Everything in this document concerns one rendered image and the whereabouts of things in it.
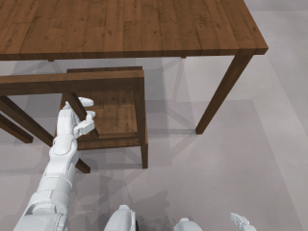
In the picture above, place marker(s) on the left robot upper arm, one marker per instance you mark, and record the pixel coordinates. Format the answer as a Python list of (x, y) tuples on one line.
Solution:
[(44, 222)]

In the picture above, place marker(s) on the robot shin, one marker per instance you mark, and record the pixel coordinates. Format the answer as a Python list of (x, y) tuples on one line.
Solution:
[(123, 207), (183, 219)]

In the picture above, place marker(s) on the chair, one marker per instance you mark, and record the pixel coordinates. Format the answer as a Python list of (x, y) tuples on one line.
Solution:
[(118, 97)]

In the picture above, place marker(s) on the right robot shin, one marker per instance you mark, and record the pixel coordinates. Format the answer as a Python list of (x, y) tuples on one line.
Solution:
[(183, 219)]

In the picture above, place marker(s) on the left robot forearm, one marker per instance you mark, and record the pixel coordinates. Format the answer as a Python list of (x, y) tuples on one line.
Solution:
[(52, 196)]

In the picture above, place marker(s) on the left robot hand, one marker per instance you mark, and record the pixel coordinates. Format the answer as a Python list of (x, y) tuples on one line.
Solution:
[(68, 122)]

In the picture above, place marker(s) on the right robot hand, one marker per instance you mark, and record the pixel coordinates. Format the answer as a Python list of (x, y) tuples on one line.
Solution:
[(242, 223)]

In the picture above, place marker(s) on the table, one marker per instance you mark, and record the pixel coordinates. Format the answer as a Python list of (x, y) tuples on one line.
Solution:
[(48, 30)]

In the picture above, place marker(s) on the left robot shin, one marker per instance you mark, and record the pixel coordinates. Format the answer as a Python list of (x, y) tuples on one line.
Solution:
[(123, 207)]

